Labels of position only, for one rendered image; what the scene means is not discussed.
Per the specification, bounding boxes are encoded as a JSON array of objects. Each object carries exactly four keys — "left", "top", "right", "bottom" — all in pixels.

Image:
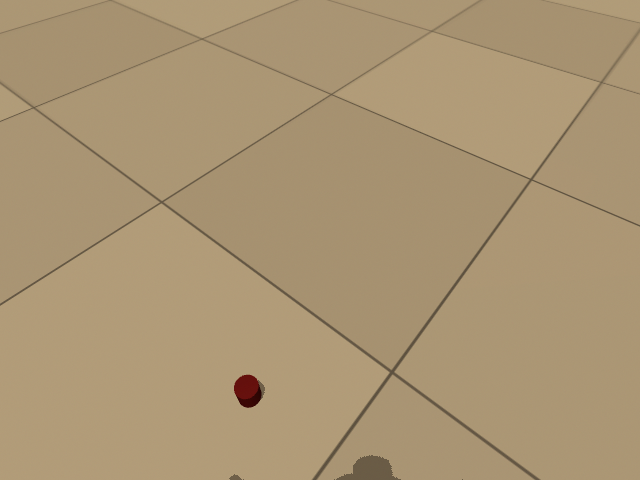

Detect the tin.
[{"left": 234, "top": 375, "right": 262, "bottom": 408}]

